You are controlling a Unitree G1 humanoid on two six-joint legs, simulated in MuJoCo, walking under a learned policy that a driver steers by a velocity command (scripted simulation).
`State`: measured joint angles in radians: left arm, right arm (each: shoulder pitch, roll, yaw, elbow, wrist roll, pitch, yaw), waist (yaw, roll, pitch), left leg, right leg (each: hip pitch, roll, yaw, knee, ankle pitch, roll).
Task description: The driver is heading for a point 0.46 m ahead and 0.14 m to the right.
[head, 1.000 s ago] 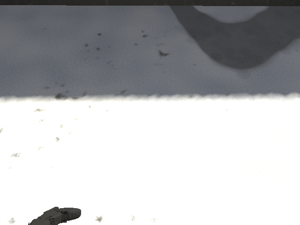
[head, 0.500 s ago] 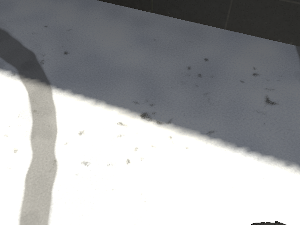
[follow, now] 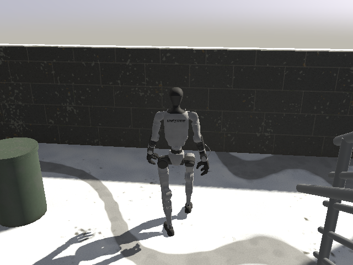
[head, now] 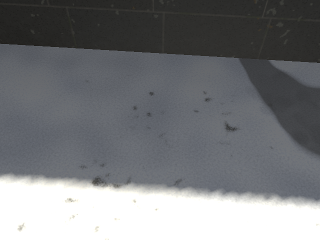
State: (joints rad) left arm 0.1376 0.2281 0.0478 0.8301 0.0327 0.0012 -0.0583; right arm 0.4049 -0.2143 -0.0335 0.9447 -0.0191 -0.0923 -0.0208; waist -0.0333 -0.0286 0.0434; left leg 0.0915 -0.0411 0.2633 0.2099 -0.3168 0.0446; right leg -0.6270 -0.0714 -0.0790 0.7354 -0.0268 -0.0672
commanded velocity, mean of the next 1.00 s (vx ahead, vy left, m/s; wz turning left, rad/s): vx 0.33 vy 0.00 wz -0.37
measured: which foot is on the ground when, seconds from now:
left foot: down 0.00-0.10, up 0.12-0.62, down 0.64-1.00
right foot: up 0.00-0.10, down 0.12-0.64, up 0.66-0.98, down 1.00-1.00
